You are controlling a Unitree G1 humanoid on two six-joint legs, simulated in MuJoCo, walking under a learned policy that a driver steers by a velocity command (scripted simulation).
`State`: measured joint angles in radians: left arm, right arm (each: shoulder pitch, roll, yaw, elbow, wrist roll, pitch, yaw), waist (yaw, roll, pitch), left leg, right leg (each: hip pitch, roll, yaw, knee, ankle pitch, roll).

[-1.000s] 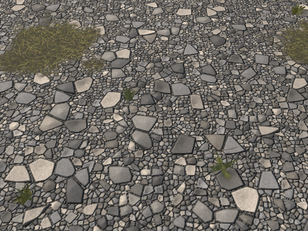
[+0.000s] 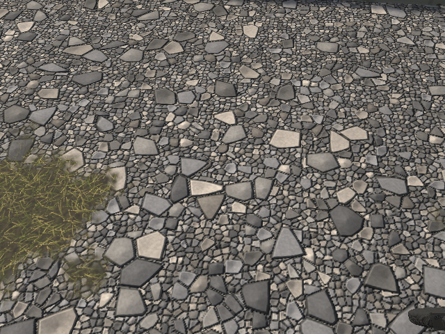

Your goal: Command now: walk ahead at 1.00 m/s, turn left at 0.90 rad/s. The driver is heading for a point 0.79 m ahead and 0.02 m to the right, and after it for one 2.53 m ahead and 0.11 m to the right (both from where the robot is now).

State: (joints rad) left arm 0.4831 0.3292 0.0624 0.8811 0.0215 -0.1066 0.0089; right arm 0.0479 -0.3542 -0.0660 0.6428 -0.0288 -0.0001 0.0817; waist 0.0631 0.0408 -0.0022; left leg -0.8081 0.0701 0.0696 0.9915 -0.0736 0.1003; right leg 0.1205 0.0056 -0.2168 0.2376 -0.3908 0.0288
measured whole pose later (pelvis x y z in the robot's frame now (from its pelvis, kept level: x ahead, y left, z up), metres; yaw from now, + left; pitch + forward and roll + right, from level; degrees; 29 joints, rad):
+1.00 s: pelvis +0.98 +0.06 -0.01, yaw -17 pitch +4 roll +0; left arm 0.49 0.34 0.09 0.85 0.00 -0.07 -0.01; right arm -0.05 -0.27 0.06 0.55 -0.03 -0.08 0.00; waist 0.15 0.01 0.02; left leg -0.56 0.03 -0.07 0.49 -0.05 -0.01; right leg 0.10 0.17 0.32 0.45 -0.48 -0.15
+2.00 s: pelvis +1.87 -0.08 +0.00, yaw +14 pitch +0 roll +2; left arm 0.12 0.22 -0.03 0.64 0.06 -0.07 -0.01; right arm 0.39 -0.31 -0.06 0.83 -0.01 -0.04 0.01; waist -0.02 -0.01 0.04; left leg -0.17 -0.23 -0.01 0.45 -0.27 0.19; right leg -0.63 -0.14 0.07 1.18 -0.30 0.03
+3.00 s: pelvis +2.85 -0.12 +0.16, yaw -19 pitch +3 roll +1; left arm -0.07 0.22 0.00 0.55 0.04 -0.05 -0.06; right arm 0.62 -0.25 -0.05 0.97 -0.01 -0.09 -0.02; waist -0.09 -0.03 -0.02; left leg 0.19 0.06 0.16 0.43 -0.39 0.01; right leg -0.55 0.05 -0.07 0.58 -0.11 -0.15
